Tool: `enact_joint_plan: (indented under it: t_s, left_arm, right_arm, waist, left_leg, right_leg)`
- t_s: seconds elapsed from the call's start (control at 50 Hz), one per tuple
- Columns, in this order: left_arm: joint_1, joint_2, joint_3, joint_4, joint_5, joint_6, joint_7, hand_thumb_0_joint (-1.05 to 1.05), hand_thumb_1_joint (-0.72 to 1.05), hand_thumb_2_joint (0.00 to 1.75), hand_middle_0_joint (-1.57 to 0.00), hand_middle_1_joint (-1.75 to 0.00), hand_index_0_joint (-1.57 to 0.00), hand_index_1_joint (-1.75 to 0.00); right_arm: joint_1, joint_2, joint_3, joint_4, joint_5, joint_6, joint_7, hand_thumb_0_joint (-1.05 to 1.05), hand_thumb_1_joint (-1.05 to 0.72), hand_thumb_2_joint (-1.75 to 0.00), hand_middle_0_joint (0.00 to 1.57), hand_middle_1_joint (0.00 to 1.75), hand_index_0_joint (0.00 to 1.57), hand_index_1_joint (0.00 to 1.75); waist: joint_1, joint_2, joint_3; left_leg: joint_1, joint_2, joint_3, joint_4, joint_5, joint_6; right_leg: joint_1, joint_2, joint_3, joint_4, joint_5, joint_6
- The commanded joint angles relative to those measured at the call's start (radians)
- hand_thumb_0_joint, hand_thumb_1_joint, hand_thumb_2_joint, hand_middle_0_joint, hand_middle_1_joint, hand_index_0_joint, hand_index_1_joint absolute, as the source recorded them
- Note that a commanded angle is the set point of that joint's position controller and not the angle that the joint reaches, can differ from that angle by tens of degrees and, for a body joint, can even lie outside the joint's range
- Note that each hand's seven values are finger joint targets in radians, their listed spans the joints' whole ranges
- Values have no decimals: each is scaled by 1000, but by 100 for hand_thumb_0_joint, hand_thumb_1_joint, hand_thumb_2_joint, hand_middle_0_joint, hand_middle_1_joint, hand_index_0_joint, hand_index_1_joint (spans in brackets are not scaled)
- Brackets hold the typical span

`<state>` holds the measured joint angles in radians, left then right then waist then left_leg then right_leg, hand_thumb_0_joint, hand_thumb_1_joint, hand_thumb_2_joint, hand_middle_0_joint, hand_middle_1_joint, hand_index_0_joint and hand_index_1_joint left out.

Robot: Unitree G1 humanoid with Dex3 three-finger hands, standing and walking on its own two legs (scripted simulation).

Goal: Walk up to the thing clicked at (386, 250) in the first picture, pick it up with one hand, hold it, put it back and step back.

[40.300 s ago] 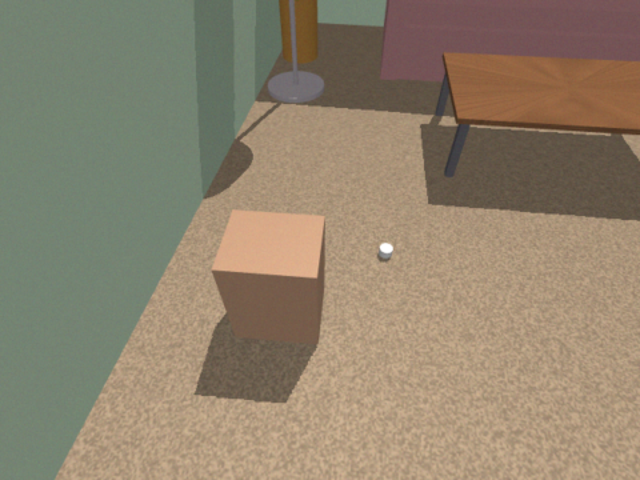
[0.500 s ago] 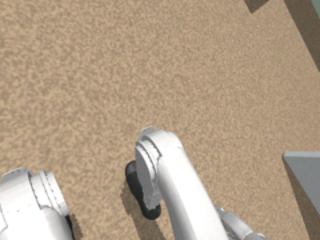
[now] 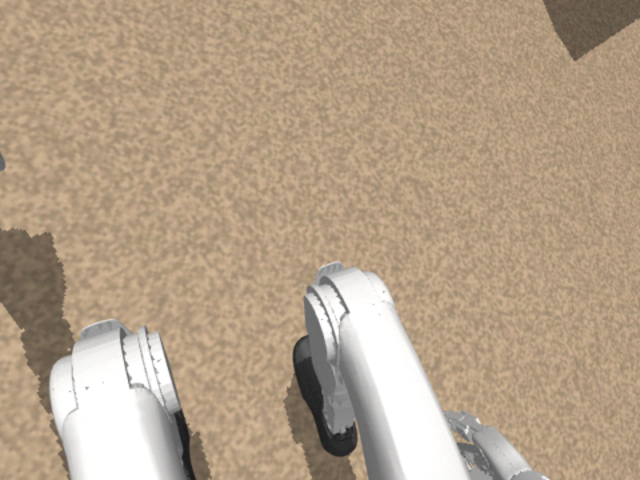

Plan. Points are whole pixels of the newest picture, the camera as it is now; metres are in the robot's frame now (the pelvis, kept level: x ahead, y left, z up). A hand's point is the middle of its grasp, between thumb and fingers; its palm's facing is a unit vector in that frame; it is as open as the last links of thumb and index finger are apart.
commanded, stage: lift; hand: left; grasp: from above
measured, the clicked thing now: out of the picture +0.51 +0.34 -0.19
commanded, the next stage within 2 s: hold in 1.86 s
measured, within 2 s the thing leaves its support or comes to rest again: neither
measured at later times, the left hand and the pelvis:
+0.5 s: hand out of the picture +0.45 +0.34 -0.09, palm faces -0.46 -0.12 -0.88, open 5.8 cm; pelvis +0.00 +0.00 +0.04, yaw +3 degrees
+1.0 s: hand out of the picture +0.37 +0.32 +0.10, palm faces -0.40 -0.14 -0.91, open 6.2 cm; pelvis -0.01 +0.00 +0.18, yaw +8 degrees
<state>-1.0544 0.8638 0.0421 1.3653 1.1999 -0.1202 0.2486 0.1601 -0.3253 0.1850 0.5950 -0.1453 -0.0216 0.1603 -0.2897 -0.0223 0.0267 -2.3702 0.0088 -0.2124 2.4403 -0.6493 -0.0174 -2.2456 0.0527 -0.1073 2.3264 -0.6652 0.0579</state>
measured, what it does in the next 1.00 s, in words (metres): rises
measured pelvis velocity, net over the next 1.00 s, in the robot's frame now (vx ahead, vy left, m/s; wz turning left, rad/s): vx -0.01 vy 0.00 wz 0.13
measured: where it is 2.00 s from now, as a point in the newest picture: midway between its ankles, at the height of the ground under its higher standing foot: (257, 445)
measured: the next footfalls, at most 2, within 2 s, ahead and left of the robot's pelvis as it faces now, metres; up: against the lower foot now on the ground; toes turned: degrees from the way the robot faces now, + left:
none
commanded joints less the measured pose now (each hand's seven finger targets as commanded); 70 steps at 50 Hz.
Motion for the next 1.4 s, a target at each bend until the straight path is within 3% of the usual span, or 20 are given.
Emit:
enact_joint_plan:
  t_s: [0.0,0.06,0.1,0.18,0.24,0.36,0.42,0.44,0.66,0.74,0.82,0.98,1.02,1.08,1.16,1.18,1.24,1.28,1.32,1.38]
  left_arm:
    - [-366,252,33,-197,-13,-3,17,0,86,35,-110,-54,-117,-47]
    - [-364,238,22,-202,-16,-3,-3,0,83,40,-109,-54,-115,-48]
    - [-330,237,21,-198,-19,1,-18,0,74,33,-100,-50,-109,-42]
    - [-308,253,44,-254,-43,16,-44,0,70,23,-92,-60,-103,-50]
    - [-285,237,45,-292,-72,33,-73,0,72,26,-93,-62,-104,-51]
    - [-202,200,46,-420,-87,38,-126,0,76,28,-96,-62,-106,-51]
    - [-167,200,63,-479,-111,33,-149,0,74,27,-95,-60,-105,-49]
    - [-165,162,43,-514,-127,30,-158,0,71,30,-93,-62,-103,-52]
    - [-24,63,5,-676,-195,22,-210,0,68,27,-89,-62,-99,-51]
    - [32,60,3,-756,-215,32,-215,0,67,28,-87,-66,-98,-54]
    - [98,50,15,-807,-220,50,-210,0,67,30,-88,-65,-98,-54]
    - [252,-31,-18,-891,-233,110,-214,0,67,31,-90,-63,-99,-53]
    - [322,-34,-3,-880,-235,124,-210,0,66,33,-89,-64,-98,-55]
    - [343,-66,-25,-923,-245,131,-209,0,66,35,-90,-63,-98,-55]
    - [390,-124,-61,-889,-239,120,-207,0,63,30,-88,-61,-97,-52]
    - [390,-103,-42,-889,-241,117,-201,0,61,30,-86,-64,-95,-54]
    - [402,-154,-81,-881,-241,105,-188,0,63,28,-86,-64,-96,-55]
    - [451,-166,-78,-859,-247,103,-177,0,61,29,-85,-65,-95,-56]
    - [428,-175,-82,-851,-232,100,-159,0,64,28,-87,-64,-97,-54]
    - [437,-205,-102,-817,-209,104,-128,0,67,27,-89,-64,-99,-54]
  right_arm:
    - [219,-269,-101,4,4,14,-36,0,-90,-90,20,30,20,30]
    - [225,-268,-103,2,6,24,-47,0,-90,-90,20,30,20,30]
    - [219,-261,-109,0,10,33,-53,0,-88,-89,20,30,20,30]
    - [231,-256,-126,-6,20,52,-63,0,-92,-90,20,30,20,30]
    - [234,-253,-138,-10,32,64,-70,0,-91,-90,20,30,20,30]
    - [239,-239,-171,-17,55,91,-76,0,-91,-90,20,30,20,30]
    - [238,-238,-193,-17,65,98,-83,0,-91,-90,20,30,20,30]
    - [236,-223,-194,-22,69,99,-84,0,-91,-90,20,30,20,30]
    - [188,-187,-240,-32,117,99,-120,0,-91,-90,20,30,20,30]
    - [168,-164,-241,-42,131,90,-136,0,-91,-90,20,30,20,30]
    - [140,-147,-250,-40,142,87,-155,0,-90,-90,20,30,20,30]
    - [93,-112,-254,-36,161,74,-182,0,-90,-90,20,30,20,30]
    - [79,-105,-253,-32,167,70,-188,0,-90,-90,20,30,20,30]
    - [69,-92,-248,-27,173,56,-198,0,-90,-90,20,30,20,30]
    - [67,-80,-247,-14,178,29,-214,0,-90,-90,20,30,20,30]
    - [67,-78,-249,-9,178,22,-218,0,-91,-90,20,30,20,30]
    - [71,-65,-248,-4,180,1,-224,0,-91,-90,20,30,20,30]
    - [72,-63,-252,0,181,-11,-226,0,-91,-90,20,30,20,30]
    - [69,-66,-254,5,181,-19,-226,0,-91,-90,20,30,20,30]
    - [73,-60,-257,15,186,-24,-227,0,-91,-90,20,30,20,30]
  waist:
    - [-32,375,-704]
    - [-37,376,-709]
    - [-15,385,-726]
    - [22,384,-784]
    - [36,386,-793]
    - [67,392,-830]
    - [85,377,-843]
    - [80,368,-855]
    - [130,282,-809]
    - [146,260,-862]
    - [163,236,-834]
    - [188,198,-779]
    - [200,176,-744]
    - [197,161,-699]
    - [187,136,-589]
    - [196,128,-585]
    - [191,105,-546]
    - [199,100,-521]
    - [206,132,-506]
    - [209,110,-497]
  left_leg:
    - [503,7,126,-237,141,31]
    - [521,7,123,-253,147,28]
    - [546,11,120,-265,154,25]
    - [569,4,140,-277,184,28]
    - [574,-2,148,-306,188,30]
    - [670,-6,148,-362,225,30]
    - [691,-12,152,-391,201,33]
    - [706,-9,154,-400,203,37]
    - [808,2,118,-617,29,48]
    - [880,5,129,-681,55,53]
    - [956,7,128,-765,53,51]
    - [1158,11,140,-968,69,43]
    - [1195,10,142,-1014,80,42]
    - [1257,9,142,-1093,62,40]
    - [1322,12,144,-1182,77,37]
    - [1346,10,148,-1201,86,38]
    - [1395,0,172,-1251,115,38]
    - [1426,-1,172,-1294,121,35]
    - [1481,3,160,-1356,97,29]
    - [1545,-2,174,-1398,157,25]
  right_leg:
    - [361,28,-82,-253,189,-97]
    - [356,24,-90,-256,190,-101]
    - [349,26,-84,-246,186,-107]
    - [395,21,-67,-272,210,-105]
    - [396,15,-64,-290,211,-107]
    - [407,5,-52,-321,230,-111]
    - [401,-3,-39,-349,202,-114]
    - [421,-3,-34,-363,208,-109]
    - [477,-9,-9,-489,112,-99]
    - [592,-6,3,-549,148,-86]
    - [670,-11,11,-628,141,-82]
    - [882,-11,34,-834,148,-77]
    - [938,-12,44,-881,152,-77]
    - [1021,-9,54,-963,138,-76]
    - [1089,-10,67,-1053,150,-77]
    - [1124,-11,73,-1087,152,-76]
    - [1204,-13,92,-1182,159,-76]
    - [1256,-13,102,-1231,150,-74]
    - [1275,-12,101,-1259,144,-75]
    - [1342,-9,107,-1319,185,-77]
